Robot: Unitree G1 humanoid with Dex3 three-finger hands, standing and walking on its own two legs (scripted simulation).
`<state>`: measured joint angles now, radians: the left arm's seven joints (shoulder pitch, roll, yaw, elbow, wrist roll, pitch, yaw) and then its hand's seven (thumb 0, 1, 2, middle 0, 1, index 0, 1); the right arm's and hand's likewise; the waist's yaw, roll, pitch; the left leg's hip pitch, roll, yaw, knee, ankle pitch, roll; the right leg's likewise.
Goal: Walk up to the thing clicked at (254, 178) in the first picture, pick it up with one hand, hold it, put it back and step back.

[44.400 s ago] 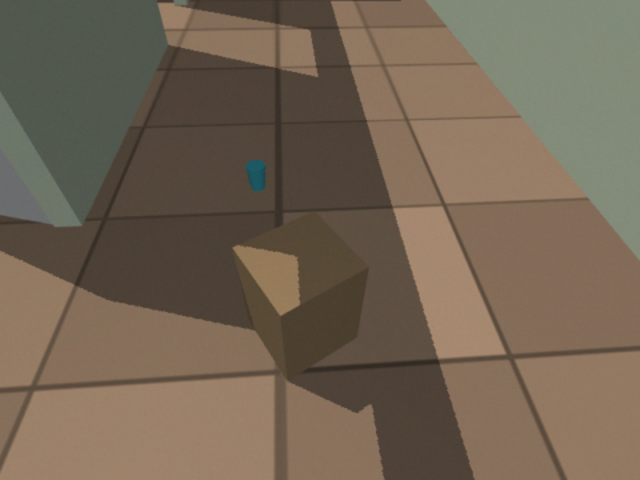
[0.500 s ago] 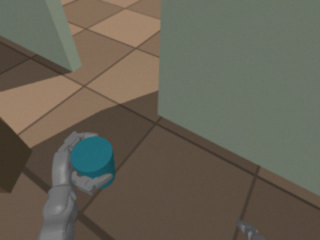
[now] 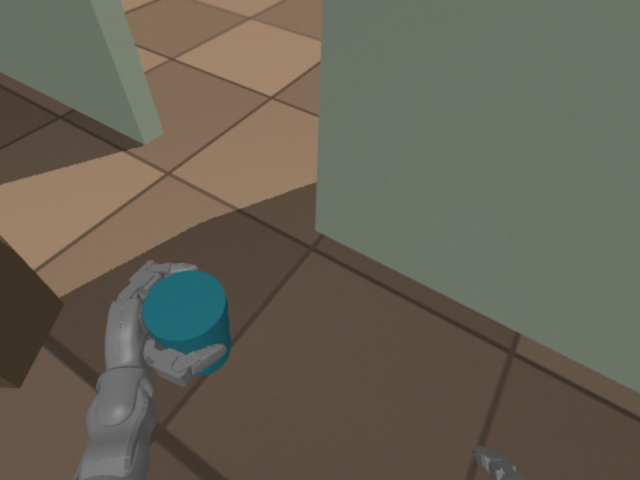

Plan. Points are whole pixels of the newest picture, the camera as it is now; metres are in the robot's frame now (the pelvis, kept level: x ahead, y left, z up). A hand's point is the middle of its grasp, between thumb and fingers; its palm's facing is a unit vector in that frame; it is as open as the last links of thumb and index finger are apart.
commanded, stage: hold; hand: left
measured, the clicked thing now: (195, 329) +0.32 +0.16 +0.01
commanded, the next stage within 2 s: crouch in 0.58 s
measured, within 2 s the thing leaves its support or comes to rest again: neither
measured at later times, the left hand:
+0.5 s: hand (181, 330) +0.31 +0.17 +0.03, palm faces +0.15 -0.99 -0.02, open 11.7 cm
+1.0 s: hand (188, 341) +0.32 +0.17 -0.01, palm faces +0.18 -0.98 -0.01, open 11.7 cm
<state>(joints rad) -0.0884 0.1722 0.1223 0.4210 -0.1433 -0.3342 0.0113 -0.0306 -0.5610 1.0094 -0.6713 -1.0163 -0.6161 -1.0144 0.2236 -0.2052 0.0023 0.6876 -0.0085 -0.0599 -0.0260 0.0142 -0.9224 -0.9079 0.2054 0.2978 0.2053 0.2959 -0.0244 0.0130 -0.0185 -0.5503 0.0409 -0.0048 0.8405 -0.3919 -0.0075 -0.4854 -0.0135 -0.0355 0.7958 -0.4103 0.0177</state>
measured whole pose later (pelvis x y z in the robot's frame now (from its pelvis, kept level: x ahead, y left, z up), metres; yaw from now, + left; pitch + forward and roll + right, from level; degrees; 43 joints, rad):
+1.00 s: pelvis -0.01 +0.00 -0.02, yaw +0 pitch +9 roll -1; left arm -0.14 0.16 0.17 0.57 -0.13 -0.45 0.01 -0.03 -0.57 1.01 -0.69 -1.00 -0.63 -1.00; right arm 0.20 -0.21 -0.01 0.69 -0.02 -0.08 0.00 0.01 -0.90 -0.91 0.21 0.30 0.21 0.30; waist -0.03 -0.01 -0.03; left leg -0.69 0.04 -0.01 0.93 -0.41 -0.01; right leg -0.63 -0.01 -0.04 0.90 -0.44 0.01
